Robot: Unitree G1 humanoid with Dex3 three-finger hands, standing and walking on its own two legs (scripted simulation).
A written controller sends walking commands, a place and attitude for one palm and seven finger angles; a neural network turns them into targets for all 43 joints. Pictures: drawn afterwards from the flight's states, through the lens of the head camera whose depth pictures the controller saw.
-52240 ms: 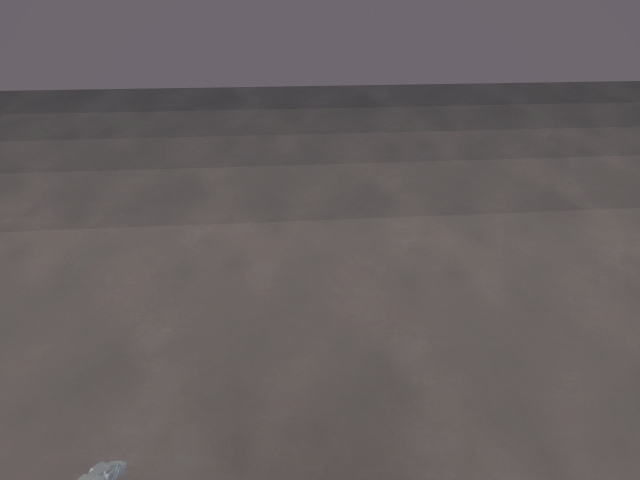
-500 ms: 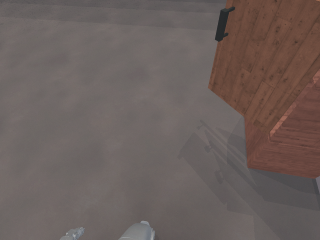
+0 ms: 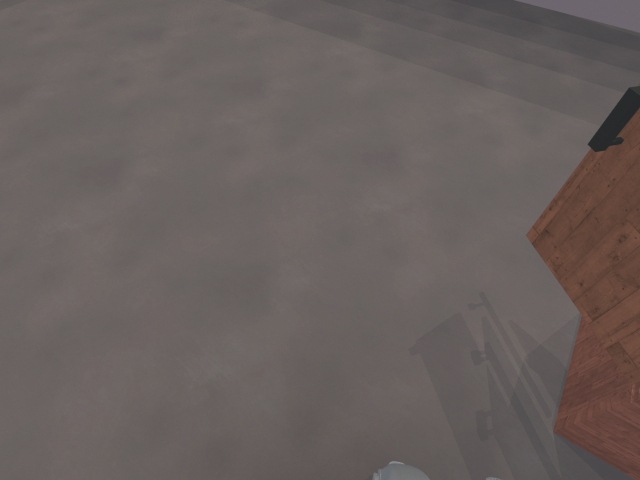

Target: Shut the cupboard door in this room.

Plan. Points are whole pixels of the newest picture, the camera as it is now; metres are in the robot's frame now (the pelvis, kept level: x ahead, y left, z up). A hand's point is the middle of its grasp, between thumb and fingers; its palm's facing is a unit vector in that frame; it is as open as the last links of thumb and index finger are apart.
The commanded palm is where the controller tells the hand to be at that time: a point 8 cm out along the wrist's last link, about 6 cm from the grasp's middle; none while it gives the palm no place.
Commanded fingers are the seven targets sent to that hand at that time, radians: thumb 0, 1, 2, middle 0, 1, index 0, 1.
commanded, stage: walk to a spot facing it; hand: left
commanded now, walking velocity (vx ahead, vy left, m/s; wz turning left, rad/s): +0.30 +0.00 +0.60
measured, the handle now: (626, 119) +0.74 -0.52 +0.03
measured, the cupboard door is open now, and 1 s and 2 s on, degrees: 47 47 47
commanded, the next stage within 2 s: turn to face it in 0.82 s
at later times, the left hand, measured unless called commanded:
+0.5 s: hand out of the picture +0.06 +0.17 -0.18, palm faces +0.40 -0.90 -0.18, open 7.4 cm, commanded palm none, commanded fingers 0.00 0.90 0.90 -0.20 -0.30 -0.20 -0.30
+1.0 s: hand (155, 286) +0.42 +0.32 -0.14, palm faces +0.45 -0.86 -0.25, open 7.4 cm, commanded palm none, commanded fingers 0.00 0.90 0.90 -0.20 -0.30 -0.20 -0.30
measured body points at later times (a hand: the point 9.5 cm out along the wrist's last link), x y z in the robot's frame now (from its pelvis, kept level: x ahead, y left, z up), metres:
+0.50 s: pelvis +0.15 +0.02 -0.01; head +0.21 +0.05 +0.44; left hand +0.04 +0.22 -0.16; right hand +0.36 -0.17 -0.14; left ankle +0.20 +0.13 -0.72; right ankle +0.07 -0.14 -0.73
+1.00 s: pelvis +0.36 +0.08 -0.01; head +0.40 +0.08 +0.44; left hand +0.39 +0.37 -0.12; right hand +0.45 -0.15 -0.17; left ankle +0.21 +0.14 -0.73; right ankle +0.49 +0.02 -0.74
